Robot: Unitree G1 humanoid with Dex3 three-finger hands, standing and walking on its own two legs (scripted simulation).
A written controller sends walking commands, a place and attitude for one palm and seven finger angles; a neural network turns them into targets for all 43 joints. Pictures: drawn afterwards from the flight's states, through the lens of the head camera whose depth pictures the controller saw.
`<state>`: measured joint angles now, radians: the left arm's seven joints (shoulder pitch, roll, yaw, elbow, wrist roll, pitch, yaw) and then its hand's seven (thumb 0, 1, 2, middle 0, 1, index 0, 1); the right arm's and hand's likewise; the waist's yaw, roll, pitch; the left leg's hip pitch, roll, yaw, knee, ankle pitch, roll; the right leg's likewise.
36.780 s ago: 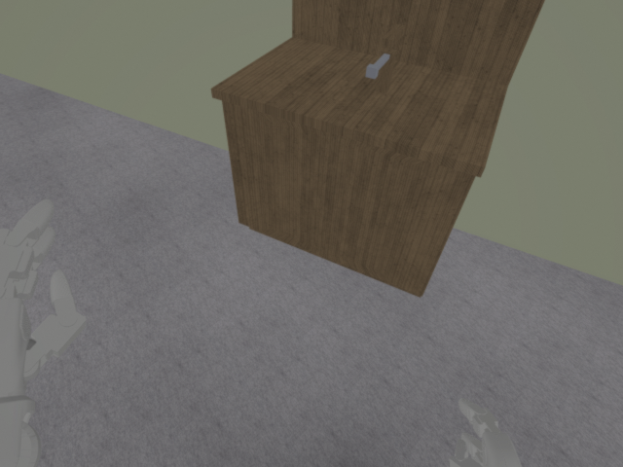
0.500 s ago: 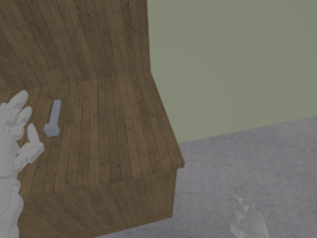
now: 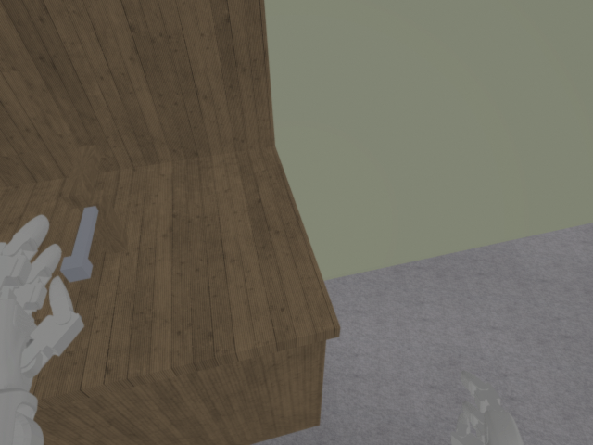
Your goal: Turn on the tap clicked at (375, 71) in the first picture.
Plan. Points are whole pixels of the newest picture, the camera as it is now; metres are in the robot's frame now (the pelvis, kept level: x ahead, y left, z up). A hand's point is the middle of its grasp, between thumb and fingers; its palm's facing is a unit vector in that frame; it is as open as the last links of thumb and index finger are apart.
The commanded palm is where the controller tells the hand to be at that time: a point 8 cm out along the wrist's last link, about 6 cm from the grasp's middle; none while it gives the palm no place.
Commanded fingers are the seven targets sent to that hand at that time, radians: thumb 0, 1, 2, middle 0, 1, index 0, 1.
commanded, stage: turn the palm inward beside the body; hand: left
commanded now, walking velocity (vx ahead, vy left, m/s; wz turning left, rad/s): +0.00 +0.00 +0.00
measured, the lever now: (77, 267) +0.31 +0.36 +0.08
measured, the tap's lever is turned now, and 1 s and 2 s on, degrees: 0 0 0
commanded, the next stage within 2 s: reach beside the lever's end, fingers flat in 1.12 s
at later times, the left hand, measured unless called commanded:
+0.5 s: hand (68, 342) +0.17 +0.26 +0.14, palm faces +0.48 -0.86 -0.15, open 7.4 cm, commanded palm +0.12 +0.29 +0.15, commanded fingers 0.00 0.90 0.90 -0.20 -0.30 -0.20 -0.30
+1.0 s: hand (78, 346) +0.17 +0.24 +0.14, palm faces +0.51 -0.85 -0.12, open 7.4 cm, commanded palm +0.12 +0.28 +0.15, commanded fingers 0.00 0.90 0.90 -0.20 -0.30 -0.20 -0.30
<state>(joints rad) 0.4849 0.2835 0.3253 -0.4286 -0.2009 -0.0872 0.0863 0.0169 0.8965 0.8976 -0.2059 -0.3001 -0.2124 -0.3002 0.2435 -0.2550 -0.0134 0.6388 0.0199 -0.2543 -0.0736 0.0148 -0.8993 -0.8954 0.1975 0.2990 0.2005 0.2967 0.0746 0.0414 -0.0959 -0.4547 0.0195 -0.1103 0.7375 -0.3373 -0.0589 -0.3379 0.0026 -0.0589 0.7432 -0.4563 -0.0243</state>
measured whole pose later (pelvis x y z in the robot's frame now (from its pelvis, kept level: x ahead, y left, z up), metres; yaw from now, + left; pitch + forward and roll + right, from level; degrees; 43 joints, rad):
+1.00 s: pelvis -0.01 +0.01 +0.00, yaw +1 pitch +2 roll -1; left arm 0.54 0.21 0.21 -0.55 -0.22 0.10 0.22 0.02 0.90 0.90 -0.20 -0.30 -0.21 -0.30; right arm 0.21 -0.24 0.05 0.62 0.02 -0.26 -0.09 0.01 -0.90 -0.90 0.20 0.30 0.20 0.30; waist 0.08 0.06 -0.10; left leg -0.46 0.01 -0.12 0.76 -0.33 -0.05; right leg -0.33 0.00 -0.07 0.74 -0.44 -0.01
